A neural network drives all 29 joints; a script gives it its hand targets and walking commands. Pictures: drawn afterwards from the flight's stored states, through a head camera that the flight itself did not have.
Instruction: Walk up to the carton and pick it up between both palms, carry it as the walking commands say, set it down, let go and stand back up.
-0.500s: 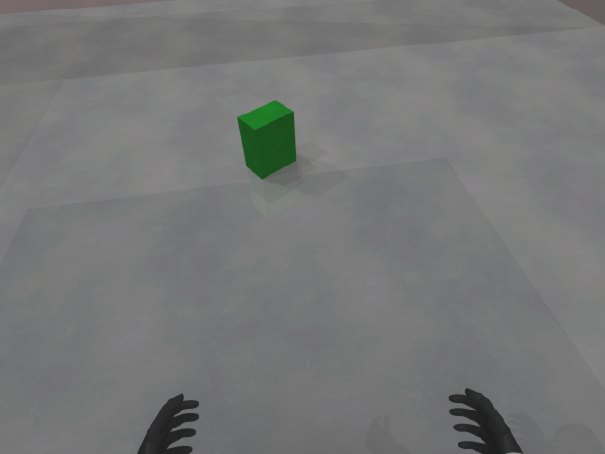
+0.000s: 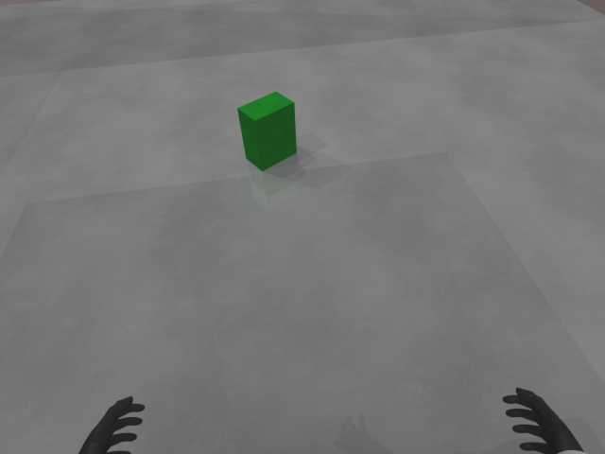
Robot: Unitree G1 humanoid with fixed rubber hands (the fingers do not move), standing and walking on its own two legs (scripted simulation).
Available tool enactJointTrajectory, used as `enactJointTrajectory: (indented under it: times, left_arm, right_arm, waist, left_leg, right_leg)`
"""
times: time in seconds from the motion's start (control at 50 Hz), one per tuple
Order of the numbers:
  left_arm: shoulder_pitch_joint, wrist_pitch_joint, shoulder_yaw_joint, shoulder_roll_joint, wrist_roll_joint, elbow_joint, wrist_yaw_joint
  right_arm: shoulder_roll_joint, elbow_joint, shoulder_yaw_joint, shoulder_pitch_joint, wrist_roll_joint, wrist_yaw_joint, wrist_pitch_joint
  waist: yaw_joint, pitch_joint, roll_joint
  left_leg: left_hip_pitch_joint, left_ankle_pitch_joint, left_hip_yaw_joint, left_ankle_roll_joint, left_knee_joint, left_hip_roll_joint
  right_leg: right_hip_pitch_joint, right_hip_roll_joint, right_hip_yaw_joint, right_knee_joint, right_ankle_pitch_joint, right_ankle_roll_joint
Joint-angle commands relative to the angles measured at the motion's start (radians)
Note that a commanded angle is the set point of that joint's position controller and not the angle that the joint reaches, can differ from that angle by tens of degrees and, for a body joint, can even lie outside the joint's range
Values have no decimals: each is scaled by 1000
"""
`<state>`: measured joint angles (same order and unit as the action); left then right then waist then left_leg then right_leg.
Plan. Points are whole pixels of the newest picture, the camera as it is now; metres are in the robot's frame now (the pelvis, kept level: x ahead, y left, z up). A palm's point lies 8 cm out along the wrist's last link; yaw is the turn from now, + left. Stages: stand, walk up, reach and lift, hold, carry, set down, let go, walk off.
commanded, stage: stand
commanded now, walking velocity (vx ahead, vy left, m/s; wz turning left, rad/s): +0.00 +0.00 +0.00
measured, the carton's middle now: (268, 132) +1.66 +0.20 -0.60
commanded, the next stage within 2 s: walk up in 1.60 s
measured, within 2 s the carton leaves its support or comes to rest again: neither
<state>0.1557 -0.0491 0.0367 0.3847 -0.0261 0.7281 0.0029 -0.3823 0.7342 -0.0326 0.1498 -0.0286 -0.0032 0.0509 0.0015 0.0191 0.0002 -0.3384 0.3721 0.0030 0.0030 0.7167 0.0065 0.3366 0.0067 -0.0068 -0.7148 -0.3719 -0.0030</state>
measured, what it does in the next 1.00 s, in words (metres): stands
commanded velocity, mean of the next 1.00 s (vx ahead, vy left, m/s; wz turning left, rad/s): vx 0.00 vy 0.00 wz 0.00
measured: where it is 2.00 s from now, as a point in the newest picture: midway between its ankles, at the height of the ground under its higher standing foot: outside the picture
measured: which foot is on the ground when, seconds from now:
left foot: down 0.00-1.00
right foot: down 0.00-1.00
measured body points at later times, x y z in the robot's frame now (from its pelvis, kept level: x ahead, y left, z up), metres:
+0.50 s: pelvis +0.00 +0.00 +0.02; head +0.00 +0.00 +0.47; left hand +0.13 +0.31 -0.08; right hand +0.14 -0.31 -0.08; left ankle +0.01 +0.12 -0.72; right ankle +0.01 -0.12 -0.72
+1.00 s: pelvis +0.00 +0.00 +0.03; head +0.00 +0.00 +0.48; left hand +0.11 +0.32 -0.08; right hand +0.11 -0.31 -0.08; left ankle +0.01 +0.12 -0.72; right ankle +0.01 -0.12 -0.72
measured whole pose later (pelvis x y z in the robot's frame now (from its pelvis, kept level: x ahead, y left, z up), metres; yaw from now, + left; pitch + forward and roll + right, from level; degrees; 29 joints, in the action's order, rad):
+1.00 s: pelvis +0.00 +0.00 +0.03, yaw +0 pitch -2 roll +0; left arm 0.09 -0.03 0.00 0.40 -0.01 1.04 0.00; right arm -0.39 1.05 0.00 0.08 -0.01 0.00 0.03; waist 0.00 0.04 0.00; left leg -0.14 0.19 0.01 0.00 0.37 0.01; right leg 0.14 0.01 -0.01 -0.37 -0.19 0.00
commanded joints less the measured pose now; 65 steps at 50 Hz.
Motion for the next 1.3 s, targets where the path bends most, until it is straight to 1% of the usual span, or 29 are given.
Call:
enactJointTrajectory:
  times: [0.0, 0.52, 0.72, 0.96, 1.28]
  left_arm:
    - [-44, -13, 38, 163, 3, -47, -4]
    - [-95, 1, 1, 174, 14, 164, -1]
    - [-110, 6, -5, 179, 15, 232, -3]
    - [-114, 11, -7, 183, 15, 274, -5]
    - [-112, 16, -7, 186, 16, 290, -7]
  right_arm:
    - [-164, -49, -37, -44, 3, 5, 13]
    - [-174, 156, -3, -97, 15, 2, -3]
    - [-179, 227, 0, -110, 16, 3, -8]
    - [-183, 269, 0, -112, 16, 4, -13]
    - [-185, 285, -1, -107, 17, 6, -18]
  waist:
    - [0, -69, -2]
    - [1, -47, -1]
    - [1, -37, -1]
    - [1, -32, -1]
    - [0, -34, -1]
  left_leg:
    - [30, -180, -97, 66, -140, 77]
    - [158, -259, -96, 39, -332, 99]
    - [184, -253, -95, 30, -386, 108]
    - [197, -247, -96, 26, -417, 114]
    - [212, -274, -95, 24, -429, 119]
  right_leg:
    - [-33, 77, 97, 139, 179, -67]
    - [-158, 101, 97, 331, 256, -41]
    - [-183, 110, 99, 385, 250, -32]
    - [-195, 116, 100, 413, 245, -29]
    - [-209, 120, 99, 425, 271, -27]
